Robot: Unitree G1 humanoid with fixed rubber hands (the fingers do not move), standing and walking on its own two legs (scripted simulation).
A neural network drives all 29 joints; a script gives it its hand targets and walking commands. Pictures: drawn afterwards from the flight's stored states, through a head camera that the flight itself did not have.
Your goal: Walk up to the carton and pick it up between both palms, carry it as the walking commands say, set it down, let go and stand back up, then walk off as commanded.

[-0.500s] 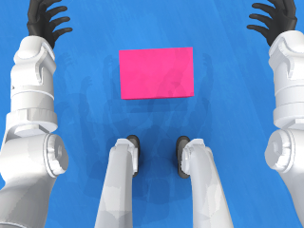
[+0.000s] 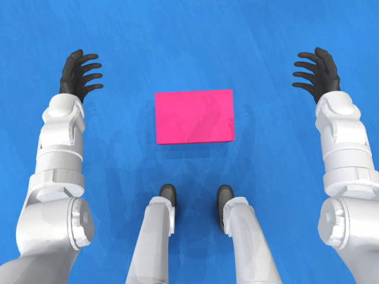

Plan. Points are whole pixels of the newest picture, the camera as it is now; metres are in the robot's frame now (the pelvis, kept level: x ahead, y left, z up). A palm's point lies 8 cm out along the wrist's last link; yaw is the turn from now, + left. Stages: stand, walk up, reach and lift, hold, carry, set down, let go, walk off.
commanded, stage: let go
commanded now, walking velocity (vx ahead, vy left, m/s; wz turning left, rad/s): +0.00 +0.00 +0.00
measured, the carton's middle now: (194, 119) +0.48 +0.01 -0.60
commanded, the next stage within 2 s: stand in 1.08 s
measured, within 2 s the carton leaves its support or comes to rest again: neither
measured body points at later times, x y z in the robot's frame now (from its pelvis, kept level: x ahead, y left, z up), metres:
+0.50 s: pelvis +0.06 +0.00 +0.09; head +0.18 +0.01 +0.52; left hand +0.29 +0.25 +0.00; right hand +0.30 -0.23 +0.00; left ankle +0.06 +0.13 -0.63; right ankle +0.06 -0.13 -0.63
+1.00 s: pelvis +0.08 -0.01 +0.11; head +0.09 -0.01 +0.56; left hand +0.25 +0.22 +0.03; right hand +0.25 -0.24 +0.03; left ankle +0.06 +0.13 -0.63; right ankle +0.06 -0.13 -0.63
